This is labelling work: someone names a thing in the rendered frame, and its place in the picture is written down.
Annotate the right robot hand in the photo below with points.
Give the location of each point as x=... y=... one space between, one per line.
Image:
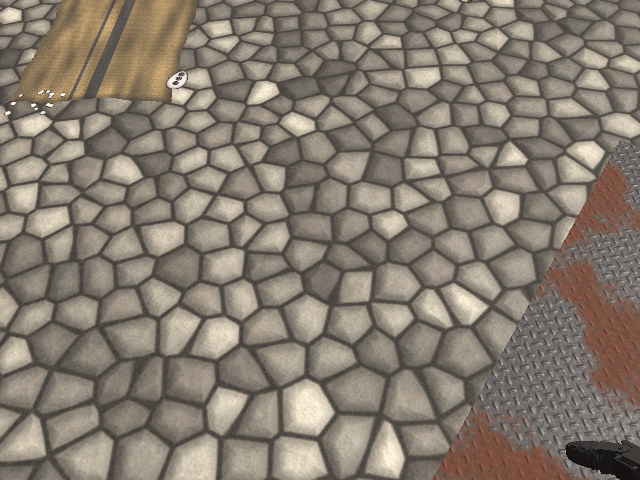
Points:
x=621 y=460

